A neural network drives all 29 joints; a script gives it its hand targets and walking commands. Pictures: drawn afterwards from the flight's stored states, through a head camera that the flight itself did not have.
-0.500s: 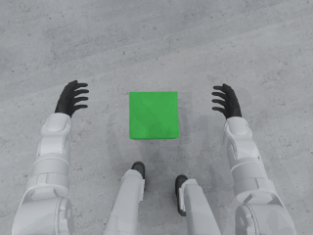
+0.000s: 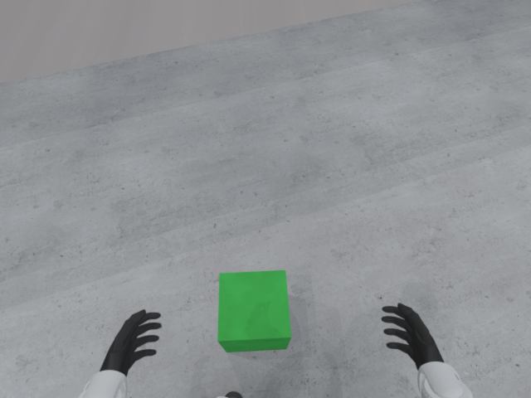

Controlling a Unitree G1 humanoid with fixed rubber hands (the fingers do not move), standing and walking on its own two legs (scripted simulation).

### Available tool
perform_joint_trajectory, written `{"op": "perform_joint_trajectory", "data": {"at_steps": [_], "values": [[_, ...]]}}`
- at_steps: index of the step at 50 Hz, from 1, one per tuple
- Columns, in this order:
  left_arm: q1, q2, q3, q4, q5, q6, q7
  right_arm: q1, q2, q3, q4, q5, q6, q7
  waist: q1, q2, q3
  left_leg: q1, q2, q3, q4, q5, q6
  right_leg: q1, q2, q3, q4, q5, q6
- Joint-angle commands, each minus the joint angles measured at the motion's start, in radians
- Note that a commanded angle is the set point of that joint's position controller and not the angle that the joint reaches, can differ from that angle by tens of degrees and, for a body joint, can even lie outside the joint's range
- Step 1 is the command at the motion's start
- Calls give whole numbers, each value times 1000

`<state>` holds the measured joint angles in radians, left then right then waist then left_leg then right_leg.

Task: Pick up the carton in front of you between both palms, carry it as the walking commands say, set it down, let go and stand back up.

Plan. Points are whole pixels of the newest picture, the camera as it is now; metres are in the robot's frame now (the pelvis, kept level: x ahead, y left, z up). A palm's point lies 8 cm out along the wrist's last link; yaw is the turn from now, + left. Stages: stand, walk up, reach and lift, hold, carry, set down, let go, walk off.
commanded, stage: let go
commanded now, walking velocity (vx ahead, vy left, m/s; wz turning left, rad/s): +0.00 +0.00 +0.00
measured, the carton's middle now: (254, 313) +0.38 +0.05 -0.65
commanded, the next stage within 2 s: stand in 0.50 s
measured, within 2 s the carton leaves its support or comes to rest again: neither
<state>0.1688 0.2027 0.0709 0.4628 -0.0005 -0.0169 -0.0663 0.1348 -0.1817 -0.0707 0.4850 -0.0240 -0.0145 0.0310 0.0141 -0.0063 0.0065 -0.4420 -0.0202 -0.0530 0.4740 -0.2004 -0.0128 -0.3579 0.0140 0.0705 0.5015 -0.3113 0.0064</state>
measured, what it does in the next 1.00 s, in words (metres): stands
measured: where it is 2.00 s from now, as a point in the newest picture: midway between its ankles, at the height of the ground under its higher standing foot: outside the picture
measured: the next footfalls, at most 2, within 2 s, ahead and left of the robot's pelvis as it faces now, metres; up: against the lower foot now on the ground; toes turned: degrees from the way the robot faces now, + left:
none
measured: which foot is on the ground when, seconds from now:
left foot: down 0.00-1.00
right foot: down 0.00-1.00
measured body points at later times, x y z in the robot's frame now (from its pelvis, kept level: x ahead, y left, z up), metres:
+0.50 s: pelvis +0.01 +0.00 +0.00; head +0.02 +0.00 +0.45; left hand +0.18 +0.23 -0.07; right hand +0.18 -0.24 -0.07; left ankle +0.01 +0.13 -0.74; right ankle -0.04 -0.12 -0.74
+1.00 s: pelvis +0.00 +0.01 +0.00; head +0.00 +0.03 +0.45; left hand +0.12 +0.29 -0.11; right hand +0.12 -0.27 -0.10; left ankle +0.01 +0.13 -0.74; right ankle -0.04 -0.12 -0.74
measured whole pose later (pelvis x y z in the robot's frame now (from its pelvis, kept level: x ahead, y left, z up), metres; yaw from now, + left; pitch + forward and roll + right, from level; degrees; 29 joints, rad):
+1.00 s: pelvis +0.00 +0.01 +0.00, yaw +0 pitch -2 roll +0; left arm 0.25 0.30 0.06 0.72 0.02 0.00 0.03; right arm 0.19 -0.27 -0.06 0.81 -0.03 -0.02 -0.03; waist -0.01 -0.02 0.03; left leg -0.23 -0.02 -0.04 0.53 -0.26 0.01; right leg -0.11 0.00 0.05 0.48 -0.34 0.02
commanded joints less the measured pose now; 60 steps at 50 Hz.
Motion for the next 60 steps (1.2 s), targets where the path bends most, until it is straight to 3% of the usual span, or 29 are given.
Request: {"op": "perform_joint_trajectory", "data": {"at_steps": [1, 6, 11, 22, 23, 25, 26, 30, 38, 60], "values": [[20, 103, 13, -108, -3, -2, 2, 25, -84, -1, -114, 8, -6, 9, -7, -34, -170, 390, -37, 50, -46, 268, -6, 51, 19, -46, -134, 278, 27], [30, 119, 7, -125, 1, 54, -8, 46, -89, 15, -135, 16, 43, 23, -14, -64, -15, 471, -56, 72, -64, 161, -4, 18, -10, -40, -201, 168, 16], [22, 126, 19, -130, 18, 108, -13, 26, -92, 17, -148, 19, 90, 32, -8, -52, 62, 534, -65, 81, -39, 129, -6, -13, -24, -39, -220, 105, 5], [35, 114, 6, -149, 18, 133, -3, 52, -111, -4, -149, 1, 121, 37, -18, -12, 10, 526, -48, 56, -50, 262, -8, 134, 22, -53, -152, 285, 19], [16, 153, 15, -205, 42, 185, 25, 99, -111, -4, -96, 10, 93, 15, -28, 9, -40, 495, -69, 66, -16, 265, -18, 185, 18, -67, -114, 377, 18], [40, 134, -6, -181, 30, 204, 42, 75, -111, 12, -115, 19, 87, 3, -20, -12, -39, 468, -68, 56, -7, 268, -13, 171, 20, -62, -97, 392, 25], [13, 201, 29, -23, -10, 132, 61, 36, -214, -23, 58, -2, 56, -28, -4, -70, -50, 356, 40, 50, 23, 278, 5, 145, -24, -67, -73, 276, 38], [24, 170, 25, 30, 6, 43, 71, 27, -199, -27, 108, -5, 10, -52, -19, -14, -25, 284, 50, 2, 0, 150, 20, 148, -31, -26, -80, 148, 26], [39, 202, 24, 123, 17, 11, 90, 25, -216, -29, 200, -7, -16, -65, -20, 34, -34, 290, 69, -37, -2, 237, 24, 167, -40, -13, -72, 190, 20], [85, 232, 11, 252, 18, -4, 103, 38, -243, -17, 317, -1, -15, -68, -22, 11, 16, 270, 79, -74, -48, 125, 33, 173, -69, 11, -116, 114, 8]]}}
